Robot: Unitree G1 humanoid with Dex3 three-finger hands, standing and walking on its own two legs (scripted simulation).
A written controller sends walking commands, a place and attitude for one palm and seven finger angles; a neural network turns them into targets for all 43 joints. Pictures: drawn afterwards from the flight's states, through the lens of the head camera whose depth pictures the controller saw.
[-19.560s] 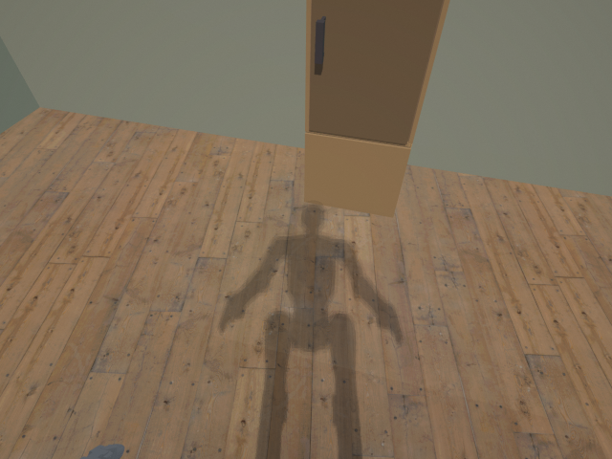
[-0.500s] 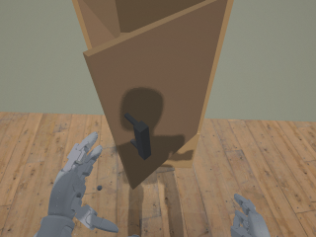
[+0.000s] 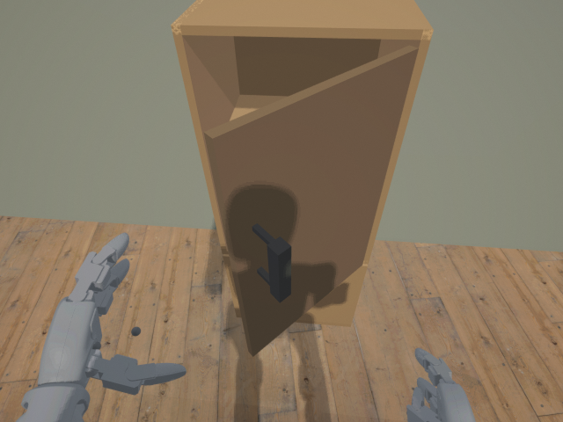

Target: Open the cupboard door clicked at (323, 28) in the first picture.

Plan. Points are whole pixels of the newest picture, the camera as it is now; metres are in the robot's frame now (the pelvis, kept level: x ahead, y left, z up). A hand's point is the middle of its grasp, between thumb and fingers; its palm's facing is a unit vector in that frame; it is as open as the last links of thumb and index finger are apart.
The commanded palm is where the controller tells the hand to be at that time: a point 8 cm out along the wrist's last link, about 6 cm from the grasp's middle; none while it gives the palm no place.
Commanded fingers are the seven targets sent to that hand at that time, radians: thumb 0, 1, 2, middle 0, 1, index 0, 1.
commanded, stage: draw the hand back to the body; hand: left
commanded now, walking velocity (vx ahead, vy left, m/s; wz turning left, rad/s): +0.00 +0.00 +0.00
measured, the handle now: (270, 262) +0.35 +0.06 +0.04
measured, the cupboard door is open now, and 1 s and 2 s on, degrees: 46 46 46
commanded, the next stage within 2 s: step back with the hand held close in 0.88 s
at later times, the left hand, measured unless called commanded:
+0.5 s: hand (47, 278) +0.21 +0.26 +0.19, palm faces +0.42 -0.81 -0.40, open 9.1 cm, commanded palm +0.16 +0.31 +0.20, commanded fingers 0.00 0.90 0.90 -0.20 -0.30 -0.20 -0.30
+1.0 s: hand (57, 280) +0.21 +0.26 +0.18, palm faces +0.44 -0.81 -0.38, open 7.4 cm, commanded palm +0.16 +0.29 +0.20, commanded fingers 0.00 0.90 0.90 -0.20 -0.30 -0.20 -0.30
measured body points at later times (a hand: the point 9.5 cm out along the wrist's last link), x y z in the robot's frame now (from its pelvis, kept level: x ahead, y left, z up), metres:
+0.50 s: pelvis +0.01 +0.01 +0.03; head -0.01 +0.00 +0.48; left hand +0.18 +0.31 +0.21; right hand +0.20 -0.21 -0.05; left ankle +0.00 +0.11 -0.71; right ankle -0.01 -0.12 -0.71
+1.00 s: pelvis +0.01 -0.01 +0.03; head -0.01 -0.02 +0.48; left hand +0.18 +0.30 +0.20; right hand +0.19 -0.23 -0.05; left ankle +0.00 +0.11 -0.71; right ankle -0.01 -0.12 -0.71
